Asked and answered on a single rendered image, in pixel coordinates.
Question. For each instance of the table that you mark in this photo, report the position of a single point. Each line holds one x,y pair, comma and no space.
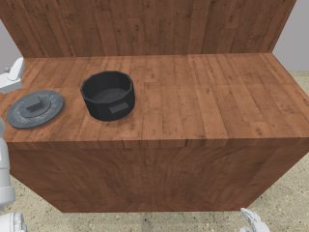
217,119

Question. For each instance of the pot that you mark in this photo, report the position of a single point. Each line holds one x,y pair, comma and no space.
109,95

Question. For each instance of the knob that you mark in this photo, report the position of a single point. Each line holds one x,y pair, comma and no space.
32,102

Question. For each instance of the robot right hand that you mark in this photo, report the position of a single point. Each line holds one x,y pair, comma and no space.
254,220

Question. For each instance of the left robot upper arm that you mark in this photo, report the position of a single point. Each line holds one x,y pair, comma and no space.
13,222

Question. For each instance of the robot left hand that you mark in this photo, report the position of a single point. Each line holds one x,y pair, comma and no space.
12,81

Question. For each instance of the robot left forearm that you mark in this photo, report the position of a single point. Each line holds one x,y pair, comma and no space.
7,192

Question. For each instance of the lid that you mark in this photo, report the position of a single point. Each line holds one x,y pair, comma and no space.
21,118

